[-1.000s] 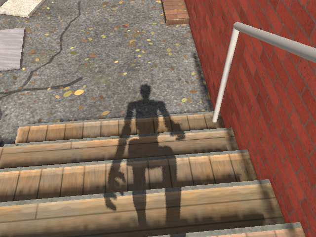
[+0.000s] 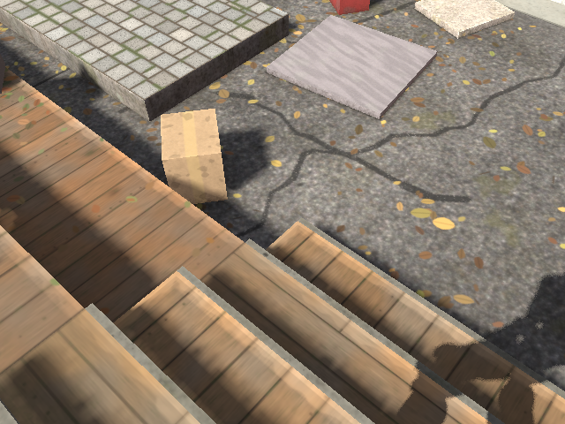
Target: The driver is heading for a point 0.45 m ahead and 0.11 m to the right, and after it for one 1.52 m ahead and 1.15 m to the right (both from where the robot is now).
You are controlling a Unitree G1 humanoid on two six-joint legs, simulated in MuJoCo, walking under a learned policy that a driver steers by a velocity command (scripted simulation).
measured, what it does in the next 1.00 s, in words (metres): goes down, turning right: right foot, then left foot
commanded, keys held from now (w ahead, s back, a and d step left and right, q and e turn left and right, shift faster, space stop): w+shift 0.26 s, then w+e+shift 0.74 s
